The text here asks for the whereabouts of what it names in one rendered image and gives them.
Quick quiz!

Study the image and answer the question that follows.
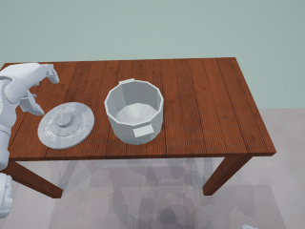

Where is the lid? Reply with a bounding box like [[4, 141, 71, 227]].
[[37, 102, 95, 150]]

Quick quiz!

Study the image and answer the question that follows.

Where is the robot left forearm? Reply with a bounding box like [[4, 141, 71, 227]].
[[0, 73, 27, 171]]

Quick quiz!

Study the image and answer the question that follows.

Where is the table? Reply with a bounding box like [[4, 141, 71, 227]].
[[0, 57, 276, 198]]

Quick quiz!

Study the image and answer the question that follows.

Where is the left robot hand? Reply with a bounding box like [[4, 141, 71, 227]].
[[0, 62, 59, 115]]

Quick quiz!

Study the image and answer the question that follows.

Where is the pot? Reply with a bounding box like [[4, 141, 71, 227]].
[[104, 78, 164, 145]]

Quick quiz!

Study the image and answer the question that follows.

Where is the knob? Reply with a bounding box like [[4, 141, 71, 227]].
[[55, 113, 72, 128]]

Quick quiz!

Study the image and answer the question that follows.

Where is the left robot upper arm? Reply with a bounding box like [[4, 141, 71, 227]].
[[0, 173, 13, 219]]

